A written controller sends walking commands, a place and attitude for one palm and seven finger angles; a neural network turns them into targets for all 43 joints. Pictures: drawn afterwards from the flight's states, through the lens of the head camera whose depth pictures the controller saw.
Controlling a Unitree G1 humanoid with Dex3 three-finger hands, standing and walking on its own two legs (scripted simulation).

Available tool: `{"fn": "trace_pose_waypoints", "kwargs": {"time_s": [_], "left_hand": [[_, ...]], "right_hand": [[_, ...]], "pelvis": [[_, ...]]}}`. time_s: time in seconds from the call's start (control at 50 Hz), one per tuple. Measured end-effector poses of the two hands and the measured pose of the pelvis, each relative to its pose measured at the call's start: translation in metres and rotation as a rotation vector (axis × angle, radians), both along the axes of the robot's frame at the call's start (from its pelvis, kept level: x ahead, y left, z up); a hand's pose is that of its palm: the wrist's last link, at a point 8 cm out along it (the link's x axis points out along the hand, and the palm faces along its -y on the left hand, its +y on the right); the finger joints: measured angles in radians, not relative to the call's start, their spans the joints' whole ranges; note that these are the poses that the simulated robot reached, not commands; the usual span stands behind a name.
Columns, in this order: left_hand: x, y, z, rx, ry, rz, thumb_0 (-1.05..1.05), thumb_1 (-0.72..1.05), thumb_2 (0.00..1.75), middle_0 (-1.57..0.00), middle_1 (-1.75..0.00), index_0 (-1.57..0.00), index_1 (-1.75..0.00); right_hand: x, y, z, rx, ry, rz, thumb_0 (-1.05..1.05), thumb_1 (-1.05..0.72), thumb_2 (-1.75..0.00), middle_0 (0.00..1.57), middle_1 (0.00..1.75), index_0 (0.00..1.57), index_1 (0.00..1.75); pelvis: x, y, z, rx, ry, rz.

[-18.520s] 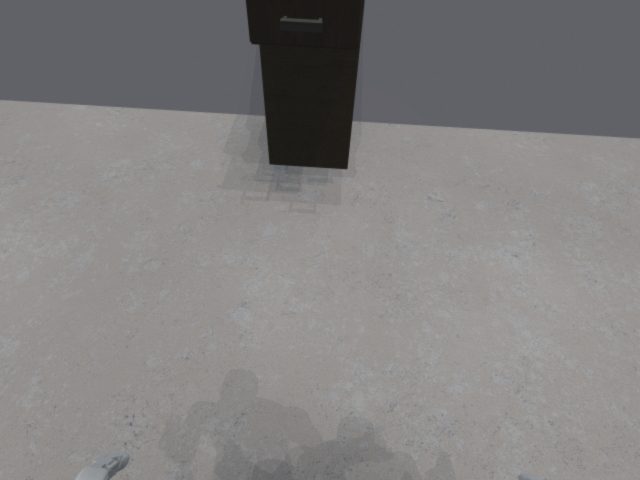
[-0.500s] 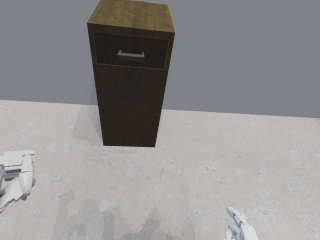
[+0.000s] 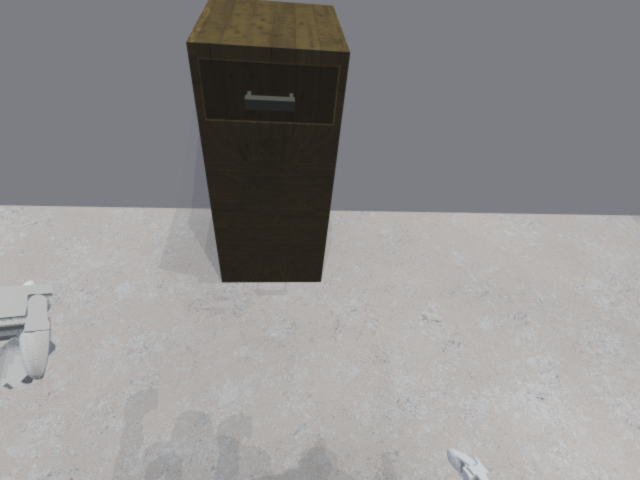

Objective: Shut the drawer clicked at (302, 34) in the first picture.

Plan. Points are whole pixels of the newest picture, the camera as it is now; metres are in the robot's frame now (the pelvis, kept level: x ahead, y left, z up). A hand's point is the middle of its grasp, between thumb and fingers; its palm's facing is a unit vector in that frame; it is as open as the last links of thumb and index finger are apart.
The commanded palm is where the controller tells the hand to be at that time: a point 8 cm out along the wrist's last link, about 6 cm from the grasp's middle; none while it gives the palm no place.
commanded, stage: stop stepping back and stand still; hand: left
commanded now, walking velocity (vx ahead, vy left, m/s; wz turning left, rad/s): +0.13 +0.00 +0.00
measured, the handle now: (270, 99) +1.01 +0.14 +0.03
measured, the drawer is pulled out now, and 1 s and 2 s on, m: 0.00 0.00 0.00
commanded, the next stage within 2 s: let the arm hang, fingers relaxed in 1.06 s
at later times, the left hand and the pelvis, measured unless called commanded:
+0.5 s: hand (30, 343) +0.19 +0.25 +0.18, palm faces +0.40 -0.77 -0.50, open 3.3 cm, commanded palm +0.13 +0.30 +0.18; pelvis +0.01 +0.01 +0.00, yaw +3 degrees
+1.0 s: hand (9, 353) +0.19 +0.28 +0.16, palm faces +0.38 -0.79 -0.48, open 3.3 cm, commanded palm +0.13 +0.32 +0.18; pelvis +0.01 +0.03 +0.00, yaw +2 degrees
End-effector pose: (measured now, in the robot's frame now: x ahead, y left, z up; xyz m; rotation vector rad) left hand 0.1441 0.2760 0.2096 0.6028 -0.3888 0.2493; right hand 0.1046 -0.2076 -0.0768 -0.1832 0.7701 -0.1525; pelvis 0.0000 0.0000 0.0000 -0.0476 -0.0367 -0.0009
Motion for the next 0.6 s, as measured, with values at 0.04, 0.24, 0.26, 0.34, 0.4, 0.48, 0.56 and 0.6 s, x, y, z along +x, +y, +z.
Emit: {"fn": "trace_pose_waypoints", "kwargs": {"time_s": [0.04, 0.24, 0.26, 0.34, 0.4, 0.48, 0.56, 0.6], "left_hand": [[-0.010, 0.001, -0.001, 0.044, 0.016, 0.047, 0.02, 0.88, 0.90, -1.41, -1.60, -1.41, -1.60], [-0.012, 0.024, -0.037, -0.152, 0.045, 0.174, 0.02, 0.88, 0.90, -1.41, -1.60, -1.41, -1.60], [-0.009, 0.024, -0.040, -0.161, 0.042, 0.163, 0.02, 0.88, 0.90, -1.41, -1.60, -1.41, -1.60], [0.002, 0.019, -0.033, -0.124, 0.033, 0.125, 0.02, 0.88, 0.90, -1.41, -1.60, -1.41, -1.60], [0.005, 0.015, -0.017, -0.054, 0.018, 0.112, 0.02, 0.88, 0.90, -1.41, -1.60, -1.41, -1.60], [0.005, 0.014, -0.007, -0.026, 0.041, 0.106, 0.02, 0.88, 0.90, -1.41, -1.60, -1.41, -1.60], [0.003, 0.025, -0.020, -0.066, 0.123, 0.151, 0.01, 0.88, 0.90, -1.40, -1.60, -1.41, -1.60], [0.003, 0.032, -0.029, -0.091, 0.165, 0.178, 0.01, 0.88, 0.90, -1.40, -1.60, -1.41, -1.60]], "right_hand": [[0.001, -0.003, -0.014, 0.016, 0.031, 0.018, 0.01, -0.90, -0.90, 0.21, 0.30, 0.20, 0.30], [0.031, -0.026, -0.012, -0.113, 0.005, 0.030, 0.01, -0.90, -0.90, 0.21, 0.30, 0.20, 0.30], [0.036, -0.025, -0.009, -0.121, -0.014, 0.026, 0.01, -0.90, -0.90, 0.21, 0.30, 0.20, 0.30], [0.056, -0.015, 0.004, -0.097, -0.082, 0.042, 0.01, -0.90, -0.90, 0.20, 0.30, 0.20, 0.30], [0.069, -0.005, 0.007, -0.050, -0.113, 0.078, 0.01, -0.90, -0.90, 0.20, 0.30, 0.20, 0.30], [0.079, 0.004, 0.004, -0.003, -0.101, 0.091, 0.01, -0.90, -0.90, 0.21, 0.30, 0.20, 0.30], [0.081, 0.008, 0.000, 0.003, -0.061, 0.076, 0.01, -0.90, -0.90, 0.21, 0.30, 0.20, 0.30], [0.080, 0.010, -0.001, -0.003, -0.047, 0.070, 0.01, -0.90, -0.90, 0.21, 0.30, 0.20, 0.30]], "pelvis": [[-0.002, -0.003, -0.008, 0.022, 0.025, 0.013], [0.000, 0.012, -0.012, 0.030, 0.017, 0.041], [0.000, 0.014, -0.013, 0.037, 0.009, 0.042], [0.004, 0.012, -0.009, 0.060, 0.003, 0.039], [0.007, 0.008, -0.007, 0.047, 0.009, 0.053], [0.011, 0.009, -0.004, 0.031, 0.027, 0.055], [0.017, 0.016, 0.000, 0.040, 0.032, 0.047], [0.018, 0.020, 0.001, 0.043, 0.033, 0.043]]}}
